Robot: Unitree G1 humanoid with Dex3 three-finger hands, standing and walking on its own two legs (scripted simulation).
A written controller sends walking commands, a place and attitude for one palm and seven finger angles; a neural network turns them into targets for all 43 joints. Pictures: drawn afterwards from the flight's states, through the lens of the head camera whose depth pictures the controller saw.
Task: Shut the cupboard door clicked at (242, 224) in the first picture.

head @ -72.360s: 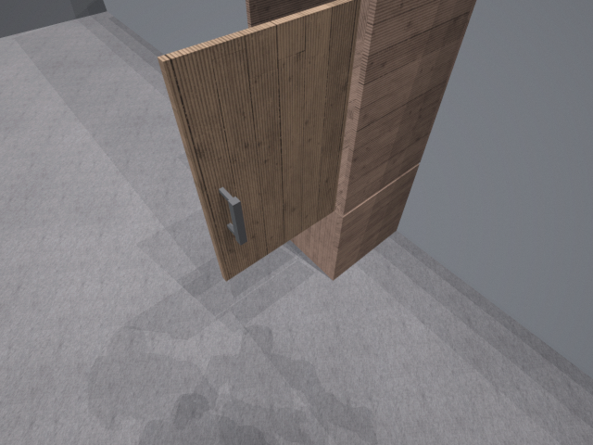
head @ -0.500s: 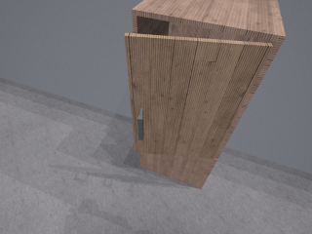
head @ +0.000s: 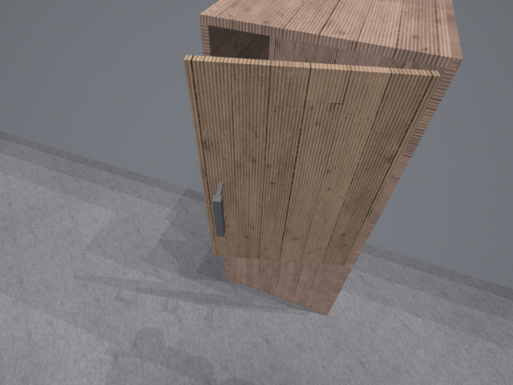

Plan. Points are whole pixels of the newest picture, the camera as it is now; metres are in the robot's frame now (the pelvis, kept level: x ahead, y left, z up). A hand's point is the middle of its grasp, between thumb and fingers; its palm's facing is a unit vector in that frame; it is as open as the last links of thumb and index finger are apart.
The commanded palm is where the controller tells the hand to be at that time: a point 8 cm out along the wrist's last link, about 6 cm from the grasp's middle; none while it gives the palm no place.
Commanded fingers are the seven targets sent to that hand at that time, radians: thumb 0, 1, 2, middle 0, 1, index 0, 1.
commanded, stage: shuffle to correct the standing spot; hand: left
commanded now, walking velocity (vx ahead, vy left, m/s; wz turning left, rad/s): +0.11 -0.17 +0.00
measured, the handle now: (220, 210) +0.49 +0.11 -0.08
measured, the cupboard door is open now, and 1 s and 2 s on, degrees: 16 16 16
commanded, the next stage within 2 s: come to a stop and stand still in 0.24 s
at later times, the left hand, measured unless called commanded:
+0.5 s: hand out of the picture +0.12 +0.13 -0.18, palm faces +0.03 -0.97 -0.24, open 7.3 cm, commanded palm none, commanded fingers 0.00 0.90 0.90 -0.20 -0.30 -0.20 -0.30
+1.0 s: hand out of the picture +0.07 +0.11 -0.18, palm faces +0.07 -0.98 -0.17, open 7.4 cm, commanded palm none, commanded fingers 0.00 0.90 0.90 -0.20 -0.30 -0.20 -0.30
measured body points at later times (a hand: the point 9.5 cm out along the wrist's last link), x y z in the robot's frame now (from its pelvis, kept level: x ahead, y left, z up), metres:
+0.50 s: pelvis +0.07 -0.08 -0.01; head +0.11 -0.08 +0.44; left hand +0.11 +0.18 -0.16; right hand +0.06 -0.31 -0.17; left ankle +0.02 +0.10 -0.73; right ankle +0.11 -0.21 -0.74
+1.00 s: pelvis +0.04 -0.07 +0.00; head +0.06 -0.04 +0.45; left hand +0.07 +0.16 -0.16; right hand +0.12 -0.29 -0.13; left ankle +0.07 +0.00 -0.73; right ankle +0.00 -0.20 -0.70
